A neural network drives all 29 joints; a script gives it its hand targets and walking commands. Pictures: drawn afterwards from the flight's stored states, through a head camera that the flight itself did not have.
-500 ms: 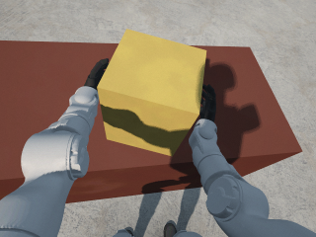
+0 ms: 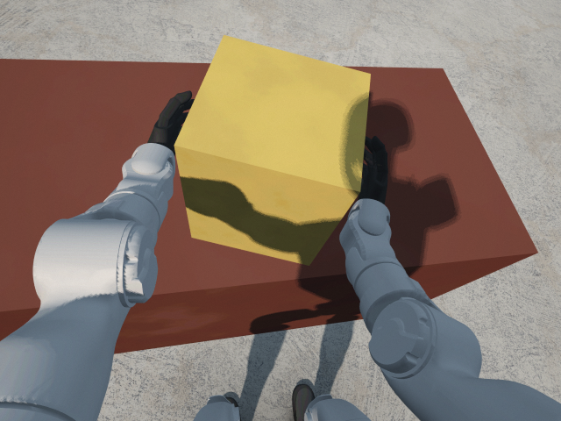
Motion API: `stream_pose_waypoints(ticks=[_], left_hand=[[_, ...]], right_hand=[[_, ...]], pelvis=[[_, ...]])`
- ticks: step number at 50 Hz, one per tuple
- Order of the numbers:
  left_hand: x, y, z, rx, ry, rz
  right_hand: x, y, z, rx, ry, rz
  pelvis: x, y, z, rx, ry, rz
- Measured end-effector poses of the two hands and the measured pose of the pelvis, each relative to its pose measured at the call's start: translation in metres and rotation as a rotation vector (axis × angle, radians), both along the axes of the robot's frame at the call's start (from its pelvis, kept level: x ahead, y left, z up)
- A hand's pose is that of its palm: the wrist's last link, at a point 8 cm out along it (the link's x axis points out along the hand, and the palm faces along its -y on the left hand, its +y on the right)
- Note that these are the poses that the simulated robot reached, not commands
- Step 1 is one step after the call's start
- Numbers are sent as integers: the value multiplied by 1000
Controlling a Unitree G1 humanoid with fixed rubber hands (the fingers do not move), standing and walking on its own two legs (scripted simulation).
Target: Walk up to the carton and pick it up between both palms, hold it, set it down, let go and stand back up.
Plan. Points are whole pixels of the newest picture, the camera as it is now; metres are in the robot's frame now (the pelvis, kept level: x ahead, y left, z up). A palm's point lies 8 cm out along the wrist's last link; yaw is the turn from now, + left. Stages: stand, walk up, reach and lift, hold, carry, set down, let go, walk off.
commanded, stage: set down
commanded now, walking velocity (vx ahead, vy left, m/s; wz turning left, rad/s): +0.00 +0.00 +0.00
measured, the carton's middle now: (271, 164) +0.47 -0.01 +0.01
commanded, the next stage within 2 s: none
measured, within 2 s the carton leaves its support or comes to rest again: neither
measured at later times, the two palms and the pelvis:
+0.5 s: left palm (165, 144) +0.48 +0.15 +0.04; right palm (371, 192) +0.40 -0.15 +0.04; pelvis +0.00 +0.00 +0.00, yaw +1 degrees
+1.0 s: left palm (136, 100) +0.51 +0.18 +0.09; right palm (405, 155) +0.43 -0.18 +0.10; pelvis +0.01 +0.00 +0.00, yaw +0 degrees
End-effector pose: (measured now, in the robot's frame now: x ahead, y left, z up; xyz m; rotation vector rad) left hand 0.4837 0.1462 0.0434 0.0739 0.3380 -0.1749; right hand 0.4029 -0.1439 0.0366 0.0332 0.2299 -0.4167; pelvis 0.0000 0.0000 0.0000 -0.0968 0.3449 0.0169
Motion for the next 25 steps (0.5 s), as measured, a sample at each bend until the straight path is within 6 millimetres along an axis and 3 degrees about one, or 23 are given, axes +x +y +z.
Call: stream_pose_waypoints(ticks=[25], left_hand=[[1, 0, 0, 6, -1, -10]], right_hand=[[1, -3, 0, 3, 10, 27]], pelvis=[[3, -3, 3, 15, -25, 8]])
